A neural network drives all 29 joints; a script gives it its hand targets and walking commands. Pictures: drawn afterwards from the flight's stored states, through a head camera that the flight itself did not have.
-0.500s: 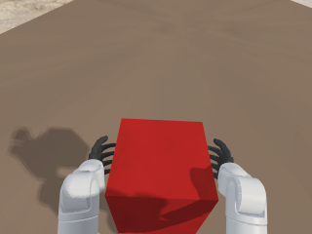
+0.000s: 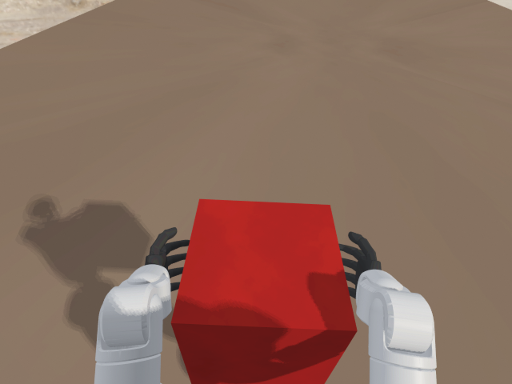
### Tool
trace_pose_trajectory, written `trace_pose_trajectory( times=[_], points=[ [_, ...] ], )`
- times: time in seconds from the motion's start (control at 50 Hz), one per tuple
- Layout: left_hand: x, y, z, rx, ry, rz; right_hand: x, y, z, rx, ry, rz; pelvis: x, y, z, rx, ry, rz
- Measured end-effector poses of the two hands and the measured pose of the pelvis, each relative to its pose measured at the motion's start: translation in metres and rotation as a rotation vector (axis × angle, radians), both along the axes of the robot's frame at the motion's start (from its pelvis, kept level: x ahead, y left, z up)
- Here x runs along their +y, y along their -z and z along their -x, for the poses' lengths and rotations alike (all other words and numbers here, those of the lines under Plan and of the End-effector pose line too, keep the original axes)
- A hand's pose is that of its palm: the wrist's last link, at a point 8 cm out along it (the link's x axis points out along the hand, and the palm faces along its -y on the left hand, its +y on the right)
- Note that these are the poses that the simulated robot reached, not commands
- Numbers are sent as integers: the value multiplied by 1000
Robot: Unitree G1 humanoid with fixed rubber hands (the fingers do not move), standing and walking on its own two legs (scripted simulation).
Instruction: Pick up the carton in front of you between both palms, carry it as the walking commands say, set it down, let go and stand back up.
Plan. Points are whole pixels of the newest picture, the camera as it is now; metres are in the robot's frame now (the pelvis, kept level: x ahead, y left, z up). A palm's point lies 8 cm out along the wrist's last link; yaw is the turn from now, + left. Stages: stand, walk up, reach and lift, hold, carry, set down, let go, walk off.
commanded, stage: carry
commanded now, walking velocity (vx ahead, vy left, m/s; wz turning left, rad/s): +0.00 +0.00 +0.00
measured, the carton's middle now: (260, 298) +0.28 +0.00 +0.01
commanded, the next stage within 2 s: hold in 1.32 s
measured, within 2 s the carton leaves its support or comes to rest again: neither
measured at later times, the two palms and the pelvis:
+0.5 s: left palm (147, 311) +0.22 +0.16 +0.07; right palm (363, 315) +0.23 -0.14 +0.07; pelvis -0.04 +0.01 +0.00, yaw +0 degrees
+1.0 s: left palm (153, 304) +0.25 +0.16 +0.05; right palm (353, 308) +0.25 -0.14 +0.05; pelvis -0.05 +0.01 +0.00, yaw +0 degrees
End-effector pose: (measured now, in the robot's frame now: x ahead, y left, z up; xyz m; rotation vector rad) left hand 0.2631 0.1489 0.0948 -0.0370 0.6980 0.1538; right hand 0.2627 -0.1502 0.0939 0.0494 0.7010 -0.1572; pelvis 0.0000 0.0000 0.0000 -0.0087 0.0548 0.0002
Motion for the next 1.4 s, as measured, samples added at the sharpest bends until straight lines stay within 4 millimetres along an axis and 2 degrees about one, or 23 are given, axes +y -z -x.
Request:
trace_pose_trajectory(
  times=[0.18,0.36,0.5,0.66,0.84,0.98,1.32,1.4],
  points=[
    [3,-2,17,9,3,-3,3,-1,18,9,1,-2,4,-2,15,-20,-1,-4],
    [6,14,34,39,8,-22,7,14,32,39,-18,20,6,-4,31,-29,-2,-9],
    [8,23,39,26,16,-35,9,24,37,25,-33,34,7,-4,41,-29,-2,-12],
    [9,38,36,16,39,-64,10,39,35,14,-51,62,8,-4,47,-29,-2,-15],
    [9,52,22,-12,47,-76,10,53,21,-15,-58,76,9,-4,52,-28,-3,-16],
    [11,48,16,-55,41,-72,12,49,14,-58,-53,71,10,-3,51,-23,-4,-15],
    [16,47,19,-35,43,-72,17,48,18,-38,-55,70,14,-3,48,-29,-5,-11],
    [19,46,25,-33,46,-85,20,48,22,-38,-64,72,15,-10,51,-102,-42,-3]
  ],
)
